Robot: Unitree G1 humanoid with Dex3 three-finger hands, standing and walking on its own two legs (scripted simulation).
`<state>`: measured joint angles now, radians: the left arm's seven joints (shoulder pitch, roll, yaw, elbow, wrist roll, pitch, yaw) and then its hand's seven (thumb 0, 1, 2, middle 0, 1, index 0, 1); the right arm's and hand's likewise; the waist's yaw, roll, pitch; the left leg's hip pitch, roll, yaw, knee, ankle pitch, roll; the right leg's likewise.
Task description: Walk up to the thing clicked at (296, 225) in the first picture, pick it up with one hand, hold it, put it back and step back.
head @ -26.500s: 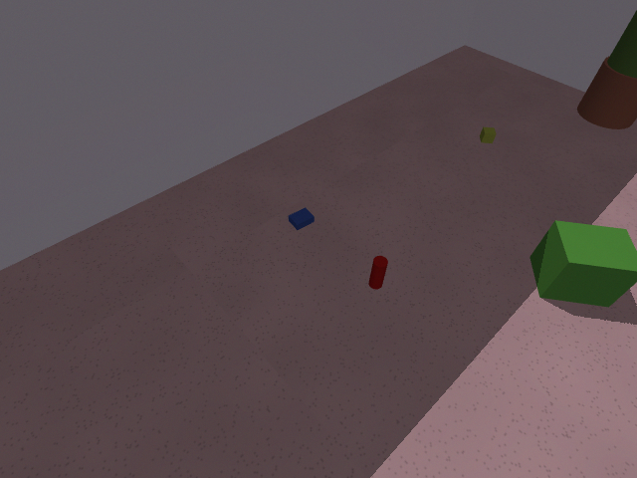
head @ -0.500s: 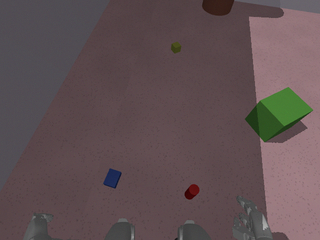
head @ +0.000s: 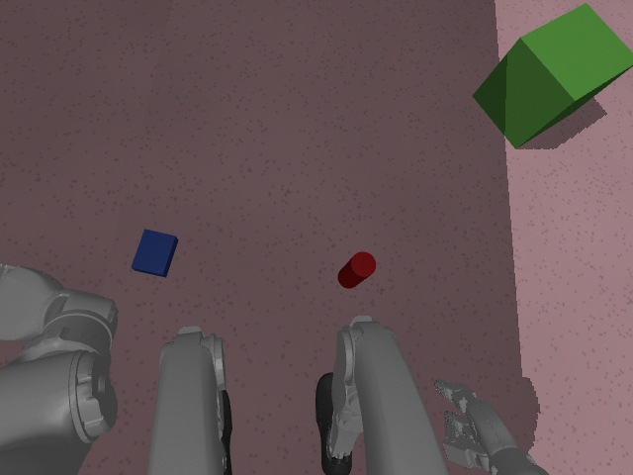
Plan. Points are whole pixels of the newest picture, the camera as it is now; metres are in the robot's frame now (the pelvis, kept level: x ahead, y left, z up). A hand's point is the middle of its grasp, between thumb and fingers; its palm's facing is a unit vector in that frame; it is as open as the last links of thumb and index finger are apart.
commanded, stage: rise first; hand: left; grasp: from above
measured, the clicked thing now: (155, 253) +0.50 +0.27 -0.48
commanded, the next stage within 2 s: none
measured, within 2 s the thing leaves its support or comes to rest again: neither
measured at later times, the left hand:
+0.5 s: hand (103, 275) +0.41 +0.30 -0.28, palm faces -0.06 -0.45 -0.89, open 13.7 cm
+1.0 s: hand (117, 262) +0.44 +0.30 -0.33, palm faces -0.04 -0.45 -0.89, open 13.6 cm
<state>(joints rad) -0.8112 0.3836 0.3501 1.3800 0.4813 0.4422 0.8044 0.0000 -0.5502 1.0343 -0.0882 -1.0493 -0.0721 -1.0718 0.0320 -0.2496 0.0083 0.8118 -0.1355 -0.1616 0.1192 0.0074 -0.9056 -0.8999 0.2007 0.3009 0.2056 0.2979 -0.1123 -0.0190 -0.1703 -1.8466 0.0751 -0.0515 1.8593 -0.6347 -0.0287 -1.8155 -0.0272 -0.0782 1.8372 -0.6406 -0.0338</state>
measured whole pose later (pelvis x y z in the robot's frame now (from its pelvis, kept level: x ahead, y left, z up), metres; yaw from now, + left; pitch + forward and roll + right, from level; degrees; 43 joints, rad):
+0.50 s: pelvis -0.02 +0.02 -0.12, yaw -3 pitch +37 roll -5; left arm -1.13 0.60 0.46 1.64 0.54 0.49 0.76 0.00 -0.46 0.98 -0.08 -1.06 -0.10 -1.04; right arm 0.11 -0.29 0.00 0.91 -0.12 -0.21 0.29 0.01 -0.90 -0.90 0.20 0.30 0.20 0.30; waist -0.21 0.02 -0.08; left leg -2.23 0.09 -0.06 2.24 -0.66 0.02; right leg -2.19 -0.02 -0.06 2.18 -0.63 0.00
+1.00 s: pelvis -0.02 +0.01 -0.15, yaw -6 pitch +35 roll -6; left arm -1.23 0.76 0.55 1.67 0.58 0.50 0.74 0.00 -0.43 0.93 -0.08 -1.10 -0.12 -1.06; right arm 0.11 -0.34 0.04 0.84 -0.13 -0.19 0.36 0.00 -0.91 -0.90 0.20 0.30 0.20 0.30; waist -0.25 0.01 0.06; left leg -2.31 0.10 -0.13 2.36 -0.68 0.00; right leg -2.26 0.00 -0.11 2.28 -0.64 -0.02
